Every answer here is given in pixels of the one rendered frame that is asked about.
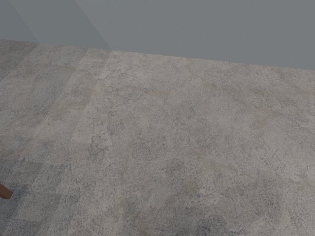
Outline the table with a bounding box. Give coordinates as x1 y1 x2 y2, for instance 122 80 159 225
0 184 13 199

